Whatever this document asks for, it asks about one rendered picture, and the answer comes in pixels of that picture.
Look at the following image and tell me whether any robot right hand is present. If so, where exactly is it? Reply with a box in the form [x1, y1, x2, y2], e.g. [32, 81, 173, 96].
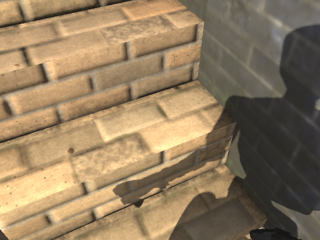
[249, 227, 302, 240]

